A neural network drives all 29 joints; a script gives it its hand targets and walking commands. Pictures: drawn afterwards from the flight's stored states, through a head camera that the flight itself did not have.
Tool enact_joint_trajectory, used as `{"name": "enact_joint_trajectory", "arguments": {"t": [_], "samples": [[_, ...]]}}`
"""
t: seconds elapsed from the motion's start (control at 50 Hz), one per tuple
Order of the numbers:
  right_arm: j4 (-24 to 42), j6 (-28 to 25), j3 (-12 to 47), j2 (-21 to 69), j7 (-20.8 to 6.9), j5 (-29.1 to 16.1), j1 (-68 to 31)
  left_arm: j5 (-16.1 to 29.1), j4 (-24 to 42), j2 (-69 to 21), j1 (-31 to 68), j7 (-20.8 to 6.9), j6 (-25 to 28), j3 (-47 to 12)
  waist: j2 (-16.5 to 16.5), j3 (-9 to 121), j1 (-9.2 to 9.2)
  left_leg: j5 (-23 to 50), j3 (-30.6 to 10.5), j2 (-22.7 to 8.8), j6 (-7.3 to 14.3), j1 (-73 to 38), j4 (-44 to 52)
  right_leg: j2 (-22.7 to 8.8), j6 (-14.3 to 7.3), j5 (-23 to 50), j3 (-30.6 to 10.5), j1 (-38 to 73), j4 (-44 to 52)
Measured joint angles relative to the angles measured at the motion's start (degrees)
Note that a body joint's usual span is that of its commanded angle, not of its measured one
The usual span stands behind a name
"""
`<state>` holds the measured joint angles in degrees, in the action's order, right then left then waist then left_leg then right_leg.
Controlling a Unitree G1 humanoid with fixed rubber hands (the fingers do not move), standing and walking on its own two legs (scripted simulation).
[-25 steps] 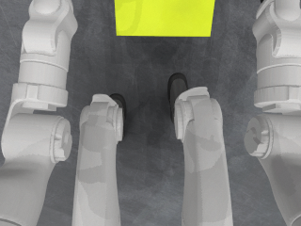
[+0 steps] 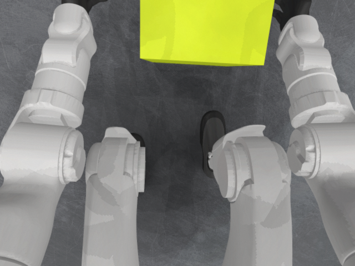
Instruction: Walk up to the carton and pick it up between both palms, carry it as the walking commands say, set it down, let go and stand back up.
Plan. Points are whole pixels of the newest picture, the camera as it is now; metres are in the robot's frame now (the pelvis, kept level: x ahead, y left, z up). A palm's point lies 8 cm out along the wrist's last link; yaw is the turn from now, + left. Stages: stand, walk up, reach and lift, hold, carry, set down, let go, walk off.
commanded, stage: reach and lift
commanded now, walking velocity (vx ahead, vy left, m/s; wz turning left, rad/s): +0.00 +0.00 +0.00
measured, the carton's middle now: (197, 15) +0.52 -0.08 -0.27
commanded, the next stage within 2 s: none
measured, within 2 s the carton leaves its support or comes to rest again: leaves its support in 1.68 s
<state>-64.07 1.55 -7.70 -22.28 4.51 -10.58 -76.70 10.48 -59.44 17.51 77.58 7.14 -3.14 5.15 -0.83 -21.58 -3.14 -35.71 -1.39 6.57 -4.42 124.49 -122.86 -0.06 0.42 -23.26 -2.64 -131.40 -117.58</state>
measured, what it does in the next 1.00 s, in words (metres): stands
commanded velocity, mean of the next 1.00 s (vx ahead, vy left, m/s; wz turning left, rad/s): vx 0.00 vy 0.00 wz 0.00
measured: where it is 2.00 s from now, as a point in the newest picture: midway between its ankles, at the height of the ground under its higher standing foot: (172, 165)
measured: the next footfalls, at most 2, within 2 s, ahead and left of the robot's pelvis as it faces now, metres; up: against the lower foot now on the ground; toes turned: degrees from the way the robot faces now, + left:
none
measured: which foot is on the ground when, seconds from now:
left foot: down 0.00-1.00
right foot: down 0.00-1.00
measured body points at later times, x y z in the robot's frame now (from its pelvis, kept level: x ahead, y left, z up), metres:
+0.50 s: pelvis +0.01 +0.01 -0.02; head +0.37 -0.03 +0.24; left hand +0.54 +0.09 -0.22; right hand +0.49 -0.27 -0.21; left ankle +0.10 +0.12 -0.35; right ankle +0.15 -0.12 -0.35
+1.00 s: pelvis +0.00 +0.01 -0.01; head +0.37 -0.03 +0.24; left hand +0.56 +0.06 -0.20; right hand +0.50 -0.23 -0.21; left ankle +0.10 +0.12 -0.35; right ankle +0.15 -0.12 -0.35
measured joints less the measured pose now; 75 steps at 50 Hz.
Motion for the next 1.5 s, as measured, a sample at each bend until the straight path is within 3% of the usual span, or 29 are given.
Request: {"name": "enact_joint_trajectory", "arguments": {"t": [0.06,0.12,0.16,0.22,0.32,0.38,0.46,0.52,0.6,0.68,0.78,0.9,0.96,1.04,1.14,1.28,1.5], "samples": [[2.8,-0.3,0.6,-4.5,0.7,-0.9,-3.3,3.6,2.9,2.7,3.3,0.5,0.3,-3.5,0.7,-9.6,-0.97,0.2,-0.1,0.5,0.4,-2.8,-1.6,-0.9,0.2,-0.5,0.2,3.5,-1.4],[5.3,-0.6,0.8,-5.4,1.4,-5.0,-1.2,6.0,2.0,4.7,2.4,0.9,-1.2,-8.1,1.4,-9.0,-1.55,-0.6,-1.1,0.1,1.0,-1.1,-3.7,-1.4,0.2,-1.0,1.7,2.5,-2.3],[5.5,0.1,2.3,-5.1,0.8,-8.5,-0.4,6.4,2.5,5.7,1.5,1.4,-2.7,-9.6,2.0,-8.6,-1.63,-1.8,-1.3,-0.5,1.3,-1.7,-4.9,-0.9,0.4,-1.5,2.0,2.9,-3.1],[6.0,0.2,2.6,-4.9,-0.8,-10.3,0.5,5.0,7.5,4.5,0.3,2.6,-2.8,-9.0,1.5,-8.5,-0.71,-3.2,-0.6,-0.9,1.7,-3.1,-6.1,-0.6,0.8,-2.4,1.4,3.9,-4.3],[1.0,-0.1,1.9,-4.1,-2.1,-6.1,-2.3,4.2,5.2,-0.7,3.0,1.9,-1.3,-6.5,-2.9,-6.2,0.78,-2.9,1.1,-0.8,2.6,-2.6,-6.5,-0.6,1.7,-2.7,-0.3,3.4,-5.4],[-0.5,-0.4,0.4,-2.0,-1.5,-1.4,-1.6,3.1,-0.5,-2.5,3.1,1.0,-1.6,-4.5,-4.1,-3.0,-0.51,-2.4,1.6,-0.4,2.8,-1.3,-6.2,-1.2,1.8,-2.9,-0.7,2.2,-5.6],[-1.7,-1.1,-1.8,1.0,-0.7,1.3,1.6,1.4,-5.1,-2.9,0.0,1.2,-1.6,-1.7,-1.4,0.7,-2.44,-3.0,1.4,-1.2,2.3,-0.3,-5.7,-0.6,1.1,-2.8,-0.4,0.5,-5.2],[-0.9,-1.3,-1.6,0.8,-0.7,-0.4,3.7,0.1,-4.9,-2.3,-0.9,1.4,-0.9,-1.5,1.2,1.4,-2.88,-2.8,0.7,-1.7,1.5,0.3,-5.0,-0.2,0.3,-2.0,0.4,-0.6,-4.4],[1.0,-1.3,2.1,-1.9,-0.3,-6.1,2.8,-0.8,-1.7,0.0,1.8,2.1,0.0,-1.7,2.3,-1.8,-1.19,-2.0,-0.4,-1.8,0.6,-0.2,-4.2,-0.2,-0.6,-1.1,1.5,-0.1,-3.4],[2.2,-1.0,9.0,-4.9,-0.7,-9.3,-3.1,2.7,1.5,1.7,5.0,2.0,1.2,-5.0,0.8,-8.7,-0.01,-1.2,-0.3,-1.3,0.5,-2.7,-3.7,-0.8,-0.9,-0.9,1.4,2.8,-3.2],[1.4,-0.9,8.5,-2.5,0.6,-8.6,-7.4,6.7,-1.4,0.3,4.7,0.7,-0.8,-10.3,-1.2,-8.4,-0.69,-1.4,-0.2,-0.7,0.9,-2.8,-4.0,-1.2,-0.2,-1.8,1.1,3.5,-3.6],[-1.8,-2.0,4.5,1.3,1.4,-5.0,-6.7,3.6,1.1,-2.2,4.9,2.2,0.4,-7.1,-1.3,-7.3,-2.01,-2.1,0.9,-1.1,1.9,-4.0,-4.1,-0.1,1.1,-2.3,-0.2,4.5,-3.7],[-3.4,-1.8,5.2,2.0,1.1,-4.3,-3.8,2.3,-1.8,-4.2,5.4,3.4,1.1,-5.1,-0.5,-4.6,-2.12,-1.7,0.9,-1.3,2.0,-2.7,-3.8,0.2,1.3,-1.9,-0.3,3.2,-3.2],[-2.5,-1.6,7.1,2.7,0.7,-5.1,-0.5,0.0,-5.6,-5.8,4.4,3.7,1.6,-2.8,0.5,-1.1,-1.89,-1.5,0.4,-1.5,1.9,-0.8,-3.5,0.6,1.4,-1.4,0.2,1.5,-2.5],[-4.2,-1.8,5.9,1.8,1.6,-6.0,-2.3,-1.5,-5.8,-7.3,4.6,4.1,2.5,-2.2,0.1,-0.9,-1.17,-0.4,0.0,-0.6,1.7,0.5,-2.8,0.1,1.5,-1.0,0.3,0.9,-1.9],[-5.9,-0.8,4.7,1.7,1.2,-6.2,-4.4,-2.6,-5.9,-7.8,6.1,5.1,1.4,-0.2,-0.3,-1.8,-1.56,0.2,-0.7,0.7,1.1,1.0,-3.7,-0.5,1.2,-1.2,0.7,0.9,-2.9],[-3.8,3.9,3.3,1.8,1.2,-3.5,-4.4,-9.9,-3.5,-9.6,5.3,3.8,-3.4,6.1,-1.4,-1.1,-1.17,-1.0,-2.1,1.8,0.0,1.3,-6.3,-0.7,0.7,-2.3,1.7,0.7,-5.4]]}}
